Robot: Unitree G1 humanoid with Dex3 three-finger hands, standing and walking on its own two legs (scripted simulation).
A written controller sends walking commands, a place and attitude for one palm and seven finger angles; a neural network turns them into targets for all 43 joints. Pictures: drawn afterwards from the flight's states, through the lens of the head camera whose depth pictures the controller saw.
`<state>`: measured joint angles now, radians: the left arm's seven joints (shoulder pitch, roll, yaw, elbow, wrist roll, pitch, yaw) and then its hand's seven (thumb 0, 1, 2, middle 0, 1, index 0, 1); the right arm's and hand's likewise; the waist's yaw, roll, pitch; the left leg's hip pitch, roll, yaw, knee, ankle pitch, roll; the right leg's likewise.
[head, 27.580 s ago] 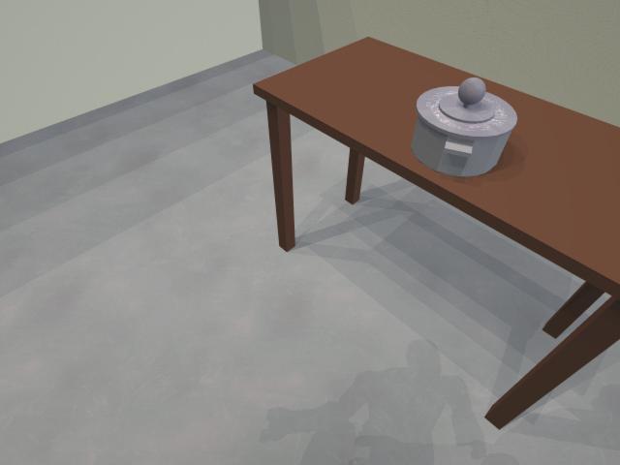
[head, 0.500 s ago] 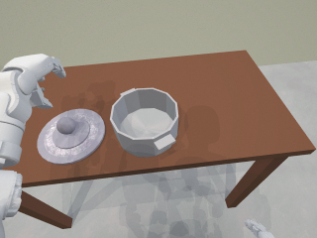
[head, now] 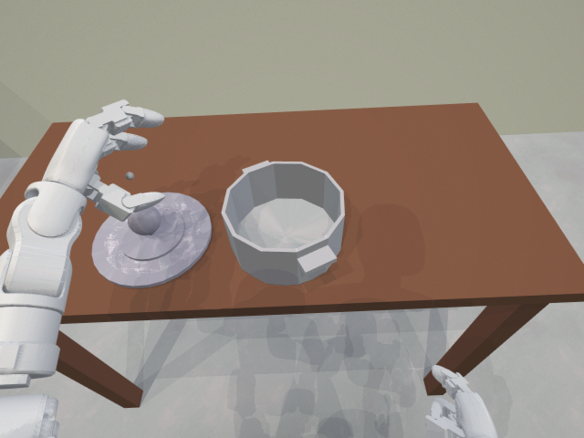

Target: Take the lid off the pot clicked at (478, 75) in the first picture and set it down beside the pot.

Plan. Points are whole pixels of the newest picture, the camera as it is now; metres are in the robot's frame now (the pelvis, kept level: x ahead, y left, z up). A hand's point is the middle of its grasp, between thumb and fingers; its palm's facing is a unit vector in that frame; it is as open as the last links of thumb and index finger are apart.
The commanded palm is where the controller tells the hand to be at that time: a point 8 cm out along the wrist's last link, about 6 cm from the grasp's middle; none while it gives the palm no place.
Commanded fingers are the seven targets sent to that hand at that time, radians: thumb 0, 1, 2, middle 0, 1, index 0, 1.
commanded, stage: draw the hand back to the body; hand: left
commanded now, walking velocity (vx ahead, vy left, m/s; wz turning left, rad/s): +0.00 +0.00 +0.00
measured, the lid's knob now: (144, 219) +0.43 +0.29 +0.02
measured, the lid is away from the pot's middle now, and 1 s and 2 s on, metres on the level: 0.24 0.24 0.24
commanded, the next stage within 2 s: step back with the hand held close in 1.66 s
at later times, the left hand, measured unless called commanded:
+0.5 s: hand (103, 186) +0.34 +0.24 +0.20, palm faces +0.41 -0.88 -0.25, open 9.6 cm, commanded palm +0.28 +0.28 +0.20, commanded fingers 0.00 0.53 0.91 -0.30 -0.40 -0.30 -0.40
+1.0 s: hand (79, 251) +0.26 +0.24 +0.18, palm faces +0.42 -0.87 -0.26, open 7.6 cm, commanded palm +0.20 +0.28 +0.19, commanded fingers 0.00 0.90 0.90 -0.20 -0.30 -0.20 -0.30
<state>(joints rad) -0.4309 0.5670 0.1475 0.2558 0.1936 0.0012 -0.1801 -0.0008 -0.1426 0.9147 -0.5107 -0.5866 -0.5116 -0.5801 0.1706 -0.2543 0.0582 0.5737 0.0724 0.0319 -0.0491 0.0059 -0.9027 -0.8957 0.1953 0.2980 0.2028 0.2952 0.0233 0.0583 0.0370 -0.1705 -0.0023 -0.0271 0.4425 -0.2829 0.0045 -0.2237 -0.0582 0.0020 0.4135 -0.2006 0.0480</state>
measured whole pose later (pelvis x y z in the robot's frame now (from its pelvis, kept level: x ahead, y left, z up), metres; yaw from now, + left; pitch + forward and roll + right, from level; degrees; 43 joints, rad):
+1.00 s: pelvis +0.01 -0.01 +0.00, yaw -1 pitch -3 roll -1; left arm 0.19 0.33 0.32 -0.28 -0.09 -0.09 0.10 0.01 0.84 0.90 -0.22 -0.31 -0.22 -0.31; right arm 0.16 -0.21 0.04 0.65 0.02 -0.09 -0.05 0.01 -0.90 -0.90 0.20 0.30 0.21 0.30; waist 0.04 0.04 0.02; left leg -0.08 0.02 -0.02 0.45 -0.31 -0.01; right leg -0.14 -0.03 0.01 0.42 -0.23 0.04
